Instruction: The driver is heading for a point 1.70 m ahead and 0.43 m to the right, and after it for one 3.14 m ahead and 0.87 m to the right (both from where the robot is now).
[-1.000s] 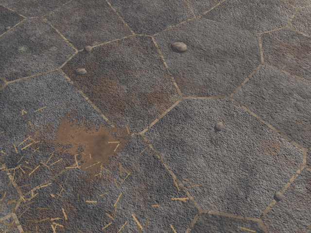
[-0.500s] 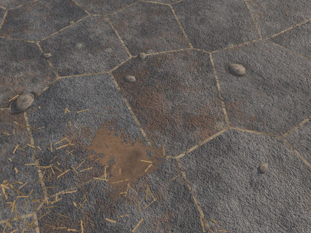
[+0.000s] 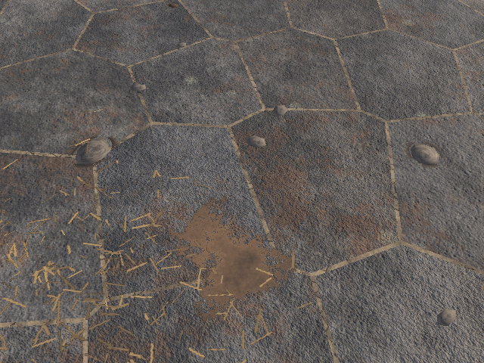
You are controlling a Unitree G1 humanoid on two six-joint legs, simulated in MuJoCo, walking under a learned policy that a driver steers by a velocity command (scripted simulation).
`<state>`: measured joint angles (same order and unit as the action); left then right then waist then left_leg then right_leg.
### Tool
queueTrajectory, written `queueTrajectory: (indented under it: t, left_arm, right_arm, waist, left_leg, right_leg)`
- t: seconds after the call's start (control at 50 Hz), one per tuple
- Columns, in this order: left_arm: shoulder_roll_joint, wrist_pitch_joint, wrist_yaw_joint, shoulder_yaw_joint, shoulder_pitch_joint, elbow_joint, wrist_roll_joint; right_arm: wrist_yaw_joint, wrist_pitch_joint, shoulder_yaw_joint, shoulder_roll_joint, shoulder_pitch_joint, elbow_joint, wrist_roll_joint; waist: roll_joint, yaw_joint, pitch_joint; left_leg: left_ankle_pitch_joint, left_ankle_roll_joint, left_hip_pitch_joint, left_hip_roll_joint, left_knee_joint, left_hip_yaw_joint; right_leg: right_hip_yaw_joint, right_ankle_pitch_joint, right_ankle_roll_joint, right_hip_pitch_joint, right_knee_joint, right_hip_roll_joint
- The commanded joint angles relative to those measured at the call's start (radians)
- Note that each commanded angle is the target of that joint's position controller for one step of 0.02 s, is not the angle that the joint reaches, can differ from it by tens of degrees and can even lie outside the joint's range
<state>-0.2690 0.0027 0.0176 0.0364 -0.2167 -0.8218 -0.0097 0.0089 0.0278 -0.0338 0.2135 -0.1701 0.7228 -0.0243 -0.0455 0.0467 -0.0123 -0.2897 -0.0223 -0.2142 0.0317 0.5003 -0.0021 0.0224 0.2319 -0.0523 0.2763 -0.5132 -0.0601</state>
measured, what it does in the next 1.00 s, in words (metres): walks ahead, turning right: right foot, then left foot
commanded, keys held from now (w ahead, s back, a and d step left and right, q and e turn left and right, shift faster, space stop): e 0.12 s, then w+e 0.58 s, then w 0.12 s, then w+q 0.18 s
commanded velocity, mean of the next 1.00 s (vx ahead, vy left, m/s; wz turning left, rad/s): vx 0.32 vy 0.00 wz -0.38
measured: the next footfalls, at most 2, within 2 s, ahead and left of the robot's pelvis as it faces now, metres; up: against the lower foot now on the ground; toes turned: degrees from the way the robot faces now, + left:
right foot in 0.34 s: +0.04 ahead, -0.16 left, +0.00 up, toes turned -14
left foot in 0.82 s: +0.45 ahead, -0.10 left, +0.00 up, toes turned -29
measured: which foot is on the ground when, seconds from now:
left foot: down 0.00-0.34, up 0.36-0.80, down 0.82-1.00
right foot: down 0.00-0.02, up 0.04-0.32, down 0.34-0.84, up 0.86-1.00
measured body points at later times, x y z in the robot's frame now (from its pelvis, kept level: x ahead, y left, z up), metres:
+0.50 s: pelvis +0.07 -0.09 +0.01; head +0.08 -0.12 +0.46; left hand +0.19 +0.17 -0.09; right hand +0.16 -0.39 -0.10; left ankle +0.11 +0.07 -0.66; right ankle +0.00 -0.15 -0.74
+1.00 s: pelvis +0.34 -0.15 +0.00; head +0.37 -0.17 +0.45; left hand +0.57 +0.04 -0.10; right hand +0.30 -0.44 -0.11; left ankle +0.41 -0.08 -0.74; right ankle +0.24 -0.25 -0.65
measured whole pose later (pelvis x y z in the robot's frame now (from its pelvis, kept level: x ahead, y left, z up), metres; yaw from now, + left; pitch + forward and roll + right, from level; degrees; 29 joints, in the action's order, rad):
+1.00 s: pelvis +0.34 -0.15 +0.00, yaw -26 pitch +1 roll +2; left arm -0.29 -0.08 0.01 0.05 -0.25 -0.72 0.00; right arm -0.03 -0.09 -0.06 0.27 -0.26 0.79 0.00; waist -0.03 -0.02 -0.04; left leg -0.15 -0.06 -0.27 0.09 0.39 -0.01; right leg 0.06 0.36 0.02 0.48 -1.14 -0.03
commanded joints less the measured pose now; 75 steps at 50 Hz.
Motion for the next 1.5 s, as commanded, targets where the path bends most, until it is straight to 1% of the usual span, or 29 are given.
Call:
queueTrajectory:
  t: [0.02,0.12,0.2,0.32,0.34,0.36,0.38,0.4,0.44,0.58,0.7,0.78,0.82,0.84,0.86,0.88,0.92,0.94,1.0,1.08,1.16,1.22,1.24,1.26,1.28,1.3,1.32,1.36,1.5]
  left_arm:
    - [-0.146,-0.005,0.007,0.037,0.061,0.075,0.017]
    - [-0.121,0.015,-0.004,0.054,0.055,0.091,0.029]
    - [-0.095,0.027,-0.021,0.045,0.086,0.108,0.036]
    - [-0.122,-0.002,-0.049,0.064,-0.122,0.03,0.038]
    - [-0.186,-0.007,-0.04,0.091,-0.236,0.004,0.046]
    - [-0.349,-0.028,-0.034,0.12,-0.284,0.033,0.034]
    - [-0.286,-0.057,-0.046,0.098,-0.267,0.06,0.016]
    - [-0.229,-0.075,-0.045,0.08,-0.21,0.072,0.015]
    - [-0.17,-0.079,-0.034,0.059,-0.127,0.094,0.029]
    - [-0.177,-0.068,0.009,0.059,-0.18,0.102,0.028]
    - [-0.179,-0.055,0.019,0.069,-0.254,0.073,0.042]
    - [-0.18,-0.043,0.023,0.077,-0.23,0.072,0.029]
    - [-0.146,-0.039,0.013,0.059,-0.194,0.097,0.014]
    - [-0.047,-0.047,0.011,0.032,-0.314,0.108,0.006]
    - [-0.054,-0.06,0.005,0.023,-0.379,0.091,0.039]
    - [-0.14,-0.07,0.0,0.042,-0.276,0.102,0.055]
    - [-0.149,-0.092,-0.007,0.039,-0.069,0.155,0.029]
    - [-0.145,-0.098,-0.007,0.044,-0.048,0.162,0.011]
    - [-0.088,-0.099,-0.013,0.029,-0.078,0.169,0.004]
    - [-0.047,-0.107,-0.021,0.001,0.076,0.219,-0.004]
    - [-0.087,-0.117,-0.031,0.012,0.174,0.25,0.017]
    - [-0.128,-0.123,-0.025,0.039,0.129,0.249,0.007]
    - [-0.147,-0.125,-0.019,0.05,0.073,0.242,-0.003]
    - [-0.211,-0.124,-0.009,0.068,-0.042,0.241,-0.02]
    - [-0.266,-0.1,-0.006,0.078,-0.096,0.239,-0.032]
    - [-0.22,-0.084,-0.016,0.072,-0.11,0.228,-0.014]
    - [-0.156,-0.076,-0.014,0.056,-0.074,0.239,-0.008]
    - [-0.102,-0.065,-0.015,0.036,0.035,0.237,-0.006]
    - [-0.156,-0.058,0.004,0.064,0.122,0.191,-0.004]
  right_arm:
    - [0.017,-0.023,-0.058,0.199,-0.005,-0.046,0.006]
    - [0.045,-0.021,-0.071,0.203,-0.015,-0.059,0.007]
    - [0.032,-0.038,-0.082,0.212,0.021,-0.05,0.04]
    - [-0.003,-0.054,-0.086,0.212,0.042,-0.027,0.058]
    - [-0.007,-0.062,-0.067,0.152,0.054,-0.035,0.038]
    - [-0.007,-0.08,-0.043,0.081,0.128,-0.129,0.011]
    - [-0.01,-0.107,-0.055,0.149,0.173,-0.137,0.047]
    - [-0.021,-0.125,-0.063,0.187,0.168,-0.134,0.073]
    - [-0.02,-0.143,-0.073,0.21,0.129,-0.089,0.034]
    - [-0.032,-0.136,-0.054,0.131,0.224,-0.105,0.024]
    - [-0.057,-0.153,-0.046,0.135,0.36,-0.158,0.039]
    - [-0.056,-0.166,-0.066,0.185,0.233,-0.123,0.036]
    - [-0.039,-0.163,-0.092,0.247,-0.042,-0.071,0.022]
    - [-0.034,-0.159,-0.108,0.325,-0.197,-0.042,0.003]
    - [-0.05,-0.157,-0.097,0.28,-0.25,0.008,0.021]
    - [-0.048,-0.152,-0.078,0.213,-0.172,0.001,0.045]
    - [-0.041,-0.135,-0.06,0.176,-0.06,-0.011,0.034]
    - [-0.04,-0.134,-0.053,0.163,-0.04,-0.015,0.023]
    - [-0.031,-0.133,-0.051,0.168,-0.047,-0.006,0.034]
    - [-0.012,-0.122,-0.07,0.229,-0.077,0.006,0.051]
    - [-0.006,-0.103,-0.074,0.244,-0.167,0.025,0.063]
    - [0.003,-0.079,-0.073,0.237,-0.176,0.022,0.057]
    - [0.005,-0.076,-0.066,0.209,-0.176,0.013,0.052]
    - [0.005,-0.079,-0.047,0.153,-0.165,-0.02,0.033]
    - [0.007,-0.084,-0.024,0.078,-0.329,-0.025,0.035]
    - [0.011,-0.08,-0.038,0.165,-0.347,-0.025,0.054]
    - [0.017,-0.065,-0.058,0.217,-0.269,-0.028,0.058]
    - [0.024,-0.03,-0.069,0.218,-0.19,-0.045,0.045]
    - [0.003,0.017,-0.05,0.133,-0.096,-0.111,0.036]
  waist:
    - [0.191,-0.041,-0.016]
    - [0.196,-0.073,0.006]
    - [0.15,-0.077,-0.015]
    - [0.109,0.025,0.041]
    - [-0.034,0.069,0.064]
    - [-0.326,0.066,0.064]
    - [-0.165,0.089,0.079]
    - [-0.124,0.051,-0.001]
    - [-0.029,0.002,-0.051]
    - [-0.034,0.003,-0.045]
    - [-0.057,0.044,-0.077]
    - [-0.113,-0.017,-0.011]
    - [-0.099,-0.157,0.209]
    - [0.14,-0.134,0.396]
    - [0.368,-0.118,0.462]
    - [0.25,-0.127,0.271]
    - [0.071,-0.097,0.056]
    - [0.069,-0.072,0.03]
    - [0.119,-0.025,0.026]
    - [0.117,-0.063,-0.011]
    - [0.12,-0.098,0.0]
    - [0.133,-0.049,0.024]
    - [0.129,-0.018,0.059]
    - [0.037,0.032,0.181]
    - [-0.244,-0.017,0.338]
    - [-0.254,-0.01,0.364]
    - [-0.146,0.004,0.258]
    - [-0.069,-0.031,0.14]
    - [-0.077,-0.062,0.106]
  left_leg:
    - [0.133,-0.079,0.025,-0.191,-0.165,-0.154]
    - [0.476,-0.253,0.102,-0.406,-0.166,-0.26]
    - [-0.053,-0.202,0.109,-0.36,-0.279,-0.186]
    - [-0.105,-0.104,-0.073,-0.259,-0.075,0.043]
    - [-0.074,-0.038,-0.21,-0.194,0.214,0.142]
    - [-0.32,0.05,-0.586,-0.009,0.589,0.136]
    - [-0.333,0.033,-0.694,-0.02,0.716,-0.058]
    - [-0.232,0.005,-0.734,-0.07,0.714,-0.08]
    - [-0.05,-0.006,-0.667,-0.121,0.598,-0.071]
    - [0.3,0.065,-0.48,-0.043,0.2,-0.021]
    - [0.373,0.055,-0.41,-0.017,0.001,-0.041]
    - [0.272,-0.006,-0.232,0.005,-0.023,-0.003]
    - [0.273,-0.099,0.216,-0.067,0.005,-0.047]
    - [0.157,-0.246,0.604,-0.313,0.015,-0.452]
    - [-0.027,-0.333,0.694,-0.422,-0.17,-0.833]
    - [-0.155,-0.294,0.556,-0.384,-0.212,-0.748]
    - [-0.007,-0.246,0.234,-0.293,-0.254,-0.5]
    - [0.096,-0.237,0.146,-0.258,-0.274,-0.443]
    - [0.221,-0.26,0.043,-0.22,-0.32,-0.368]
    - [0.233,-0.227,-0.095,-0.164,-0.34,-0.246]
    - [0.168,-0.18,-0.069,-0.174,-0.278,-0.283]
    - [0.247,-0.111,-0.022,-0.146,-0.115,-0.318]
    - [0.281,-0.073,-0.045,-0.095,-0.01,-0.296]
    - [0.13,-0.023,-0.147,-0.029,0.235,-0.237]
    - [-0.387,0.037,-0.388,0.066,0.548,-0.126]
    - [-0.392,0.058,-0.481,0.013,0.711,-0.137]
    - [-0.319,0.074,-0.526,-0.02,0.785,-0.132]
    - [-0.228,0.096,-0.493,-0.071,0.767,-0.093]
    - [0.009,0.096,-0.3,-0.104,0.439,-0.026]
  right_leg:
    - [-0.006,-0.047,0.016,0.081,-0.04,0.018]
    - [0.019,0.371,0.017,0.291,-0.496,-0.001]
    - [-0.009,0.239,0.033,0.307,-0.405,-0.046]
    - [-0.166,0.056,0.113,-0.174,-0.016,0.088]
    - [-0.004,0.087,0.168,-0.333,0.057,0.012]
    - [0.622,0.227,0.367,-0.46,0.246,-0.269]
    - [0.774,0.367,0.453,-0.452,0.347,-0.338]
    - [0.689,0.358,0.417,-0.414,0.348,-0.319]
    - [0.481,0.157,0.328,-0.331,0.318,-0.229]
    - [0.22,-0.24,0.256,-0.213,0.331,-0.085]
    - [0.29,-0.219,0.242,-0.224,0.278,-0.115]
    - [0.281,-0.562,0.207,-0.302,0.147,-0.133]
    - [0.227,-0.664,0.155,-0.165,-0.207,-0.048]
    - [0.173,-0.205,0.091,0.155,-0.586,0.089]
    - [0.194,0.331,0.065,0.349,-0.802,0.172]
    - [0.196,0.292,0.07,0.448,-0.874,0.103]
    - [0.108,0.151,0.083,0.433,-0.772,0.013]
    - [0.102,0.112,0.084,0.388,-0.702,-0.017]
    - [0.071,0.112,0.059,0.327,-0.55,-0.039]
    - [0.025,-0.101,0.02,0.215,-0.224,-0.007]
    - [0.043,-0.25,0.005,0.118,-0.059,0.04]
    - [0.037,-0.232,0.037,-0.004,0.047,0.062]
    - [0.038,-0.266,0.063,-0.108,0.083,0.036]
    - [0.164,-0.432,0.126,-0.315,0.049,-0.127]
    - [0.46,-0.631,0.288,-0.573,0.021,-0.4]
    - [0.605,-0.508,0.326,-0.55,0.079,-0.417]
    - [0.481,-0.466,0.297,-0.467,0.092,-0.362]
    - [0.265,-0.551,0.264,-0.268,0.118,-0.277]
    - [0.011,-0.505,0.282,-0.092,0.232,-0.245]
Keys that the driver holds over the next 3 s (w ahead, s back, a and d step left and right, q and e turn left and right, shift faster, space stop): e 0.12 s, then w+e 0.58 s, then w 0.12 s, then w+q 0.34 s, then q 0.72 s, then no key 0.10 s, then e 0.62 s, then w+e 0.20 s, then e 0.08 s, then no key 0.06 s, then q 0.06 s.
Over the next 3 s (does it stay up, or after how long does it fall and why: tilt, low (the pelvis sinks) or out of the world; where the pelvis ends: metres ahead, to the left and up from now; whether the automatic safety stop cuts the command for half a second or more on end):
stays up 0.64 -0.36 0.01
